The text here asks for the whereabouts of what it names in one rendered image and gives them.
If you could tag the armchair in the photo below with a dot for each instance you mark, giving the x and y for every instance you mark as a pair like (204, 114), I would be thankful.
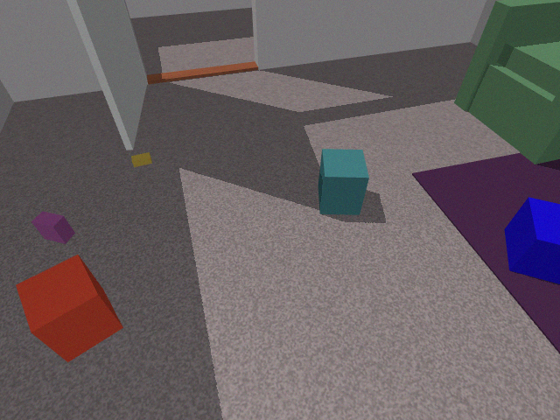
(513, 82)

